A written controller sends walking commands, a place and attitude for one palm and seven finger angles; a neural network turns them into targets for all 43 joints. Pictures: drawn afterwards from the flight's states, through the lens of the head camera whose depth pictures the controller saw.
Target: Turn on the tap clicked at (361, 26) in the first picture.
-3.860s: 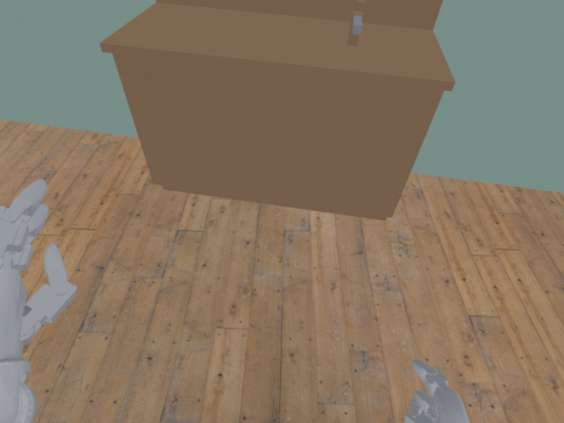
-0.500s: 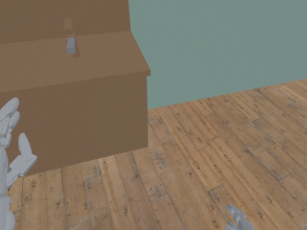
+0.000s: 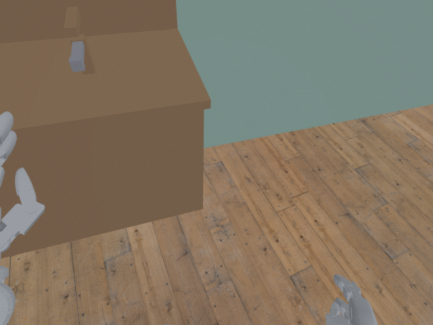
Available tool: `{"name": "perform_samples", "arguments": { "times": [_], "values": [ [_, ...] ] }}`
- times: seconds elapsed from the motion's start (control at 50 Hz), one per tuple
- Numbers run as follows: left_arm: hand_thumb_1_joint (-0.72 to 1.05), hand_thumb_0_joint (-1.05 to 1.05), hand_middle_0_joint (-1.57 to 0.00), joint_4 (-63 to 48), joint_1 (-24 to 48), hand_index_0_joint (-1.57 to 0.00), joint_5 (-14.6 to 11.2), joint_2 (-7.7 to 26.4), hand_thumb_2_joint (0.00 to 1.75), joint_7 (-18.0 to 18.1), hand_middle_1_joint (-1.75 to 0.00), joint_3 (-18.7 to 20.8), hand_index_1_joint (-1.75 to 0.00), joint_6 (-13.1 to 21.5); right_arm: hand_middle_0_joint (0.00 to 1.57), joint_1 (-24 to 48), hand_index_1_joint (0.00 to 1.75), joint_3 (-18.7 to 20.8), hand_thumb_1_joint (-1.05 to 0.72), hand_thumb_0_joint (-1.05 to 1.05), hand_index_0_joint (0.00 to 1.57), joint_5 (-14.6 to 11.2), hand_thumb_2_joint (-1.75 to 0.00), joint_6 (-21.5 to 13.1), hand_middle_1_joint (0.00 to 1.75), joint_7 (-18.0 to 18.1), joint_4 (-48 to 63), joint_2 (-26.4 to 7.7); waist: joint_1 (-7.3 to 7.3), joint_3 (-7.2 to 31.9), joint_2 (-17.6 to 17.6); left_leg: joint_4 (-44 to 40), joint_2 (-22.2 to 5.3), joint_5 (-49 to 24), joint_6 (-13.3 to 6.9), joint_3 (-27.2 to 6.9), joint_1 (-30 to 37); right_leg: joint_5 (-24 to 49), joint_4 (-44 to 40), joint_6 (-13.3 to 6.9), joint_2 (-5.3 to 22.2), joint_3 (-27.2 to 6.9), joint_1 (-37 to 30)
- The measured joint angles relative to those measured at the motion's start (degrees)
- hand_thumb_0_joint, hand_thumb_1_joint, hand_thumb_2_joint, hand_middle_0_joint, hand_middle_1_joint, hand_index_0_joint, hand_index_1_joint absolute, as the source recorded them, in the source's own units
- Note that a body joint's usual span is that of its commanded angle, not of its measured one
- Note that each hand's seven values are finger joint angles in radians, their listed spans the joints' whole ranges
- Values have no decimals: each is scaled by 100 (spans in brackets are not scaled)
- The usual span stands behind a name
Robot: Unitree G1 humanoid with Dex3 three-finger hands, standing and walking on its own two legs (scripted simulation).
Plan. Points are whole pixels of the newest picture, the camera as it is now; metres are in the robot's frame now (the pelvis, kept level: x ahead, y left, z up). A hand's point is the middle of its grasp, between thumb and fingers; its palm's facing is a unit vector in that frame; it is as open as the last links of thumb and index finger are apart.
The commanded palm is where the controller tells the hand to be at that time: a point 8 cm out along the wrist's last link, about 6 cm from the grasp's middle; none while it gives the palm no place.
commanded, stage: take the last steps up to it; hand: left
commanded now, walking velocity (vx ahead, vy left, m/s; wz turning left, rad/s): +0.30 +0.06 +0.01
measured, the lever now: (77, 63) +0.66 +0.40 +0.11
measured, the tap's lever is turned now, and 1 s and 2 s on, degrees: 0 0 0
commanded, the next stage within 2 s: come to a stop and stand still in 0.94 s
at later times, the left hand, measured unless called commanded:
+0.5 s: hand (99, 145) +0.33 +0.21 +0.18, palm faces +0.39 -0.81 -0.44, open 7.4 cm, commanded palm +0.26 +0.26 +0.19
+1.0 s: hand (111, 101) +0.42 +0.22 +0.19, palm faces +0.41 -0.77 -0.49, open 7.4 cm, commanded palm +0.37 +0.26 +0.19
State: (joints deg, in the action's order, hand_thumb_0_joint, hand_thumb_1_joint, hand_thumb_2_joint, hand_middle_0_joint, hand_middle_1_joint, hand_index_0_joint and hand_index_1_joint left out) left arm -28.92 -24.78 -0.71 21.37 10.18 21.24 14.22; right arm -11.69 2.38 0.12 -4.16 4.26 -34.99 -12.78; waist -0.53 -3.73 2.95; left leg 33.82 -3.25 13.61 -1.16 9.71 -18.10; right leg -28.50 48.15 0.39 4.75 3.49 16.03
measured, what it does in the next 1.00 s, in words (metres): walks ahead: right foot, then left foot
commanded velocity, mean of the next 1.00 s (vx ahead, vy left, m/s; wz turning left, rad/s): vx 0.23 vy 0.07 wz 0.02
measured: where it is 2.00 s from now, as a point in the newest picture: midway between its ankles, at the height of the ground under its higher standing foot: (213, 323)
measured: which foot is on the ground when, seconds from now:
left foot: down 0.00-0.30, up 0.32-0.62, down 0.64-0.98, up 1.00-1.00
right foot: up 0.00-0.26, down 0.28-0.64, up 0.66-0.94, down 0.96-1.00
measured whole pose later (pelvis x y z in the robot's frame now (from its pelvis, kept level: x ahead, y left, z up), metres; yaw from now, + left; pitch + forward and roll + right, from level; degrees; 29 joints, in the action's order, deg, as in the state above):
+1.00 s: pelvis +0.21 -0.02 +0.00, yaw +0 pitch +0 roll +0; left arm -28.2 -26.9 -0.7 22.5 9.0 20.9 12.7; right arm -12.0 -2.5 0.2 -4.9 2.8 -36.2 -8.0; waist -0.6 -2.4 -2.8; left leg 40.2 -5.5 22.5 0.8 5.7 -17.4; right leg -15.4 35.3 -2.3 1.7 9.3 18.8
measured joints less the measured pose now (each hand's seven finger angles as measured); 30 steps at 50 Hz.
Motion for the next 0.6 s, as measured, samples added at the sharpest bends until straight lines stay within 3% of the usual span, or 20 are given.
{"name": "perform_samples", "arguments": {
  "times": [0.04,0.1,0.18,0.26,0.3,0.34,0.38,0.42,0.5,0.6],
  "values": [
    [89,2,-22,167,147,-21,-9,19,89,-15,-30,25,-30,-65,20,105,30,-64,-91,1,19,-9,-90,-50,30,-33,-26,165,87,28,-39,16,-30,121,-23,-33,38,-142,1030,18,-94,-44,465],
    [89,2,-21,14,58,-21,-28,26,89,-53,-30,30,-30,-146,20,149,30,-208,-91,1,20,-32,-90,-162,30,-127,-26,411,137,73,-96,-216,-100,100,13,-30,187,122,1371,72,-80,75,972],
    [89,2,-21,-306,-324,-21,-31,40,89,-107,-30,-16,-30,-70,20,37,30,-372,-91,1,20,-4,-90,-263,30,-189,-2,592,121,126,-250,-478,-190,118,101,-11,418,583,329,129,-16,324,1059],
    [89,2,-22,-103,-403,-21,-23,161,89,-127,-30,30,-30,-57,21,-112,30,-442,-90,1,20,2,-90,-222,30,-143,-49,594,46,158,-440,-259,-272,397,242,-71,529,934,-1059,151,-99,581,552],
    [89,2,-22,73,-276,-21,8,193,89,-115,-30,55,-30,-102,21,-151,30,-433,-90,1,20,-9,-90,-165,30,-113,-77,512,22,171,-517,342,-317,756,199,-151,351,1475,-1439,-60,-146,634,343],
    [89,2,-22,291,-20,-21,12,24,89,-137,-30,-35,-30,-144,21,-38,30,-361,-90,1,20,-7,-90,-77,30,-123,-274,338,-29,99,-615,1621,-224,1197,151,-472,-104,1342,-1094,-275,-142,684,385],
    [89,2,-22,409,114,-21,-10,-182,89,-167,-30,-113,-30,-178,21,65,30,-294,-90,1,20,-7,-90,13,30,-160,-448,173,-70,41,-574,2750,-56,1165,189,-664,-557,1129,-1094,-328,-109,653,275],
    [89,2,-22,394,76,-21,7,-319,89,-175,-30,-162,-30,-153,21,116,30,-242,-90,2,20,-3,-90,72,30,-163,-491,40,-24,8,-508,3222,-37,938,237,-692,-906,1153,-1325,-274,-82,654,106],
    [88,2,-22,81,-226,-21,41,-244,89,-153,-30,-162,-30,-44,20,104,30,-120,-91,2,20,22,-90,102,30,-112,-297,-90,110,-39,-271,2150,-158,558,237,-529,-1013,1251,-1758,-234,-7,653,-167],
    [88,2,-22,-338,-474,-21,16,13,89,-45,-30,-31,-30,17,20,-34,30,23,-91,2,20,36,-90,38,30,-59,28,-191,88,-51,-90,239,-106,131,178,-249,-392,1031,-1721,-81,61,576,-390]
  ]
}}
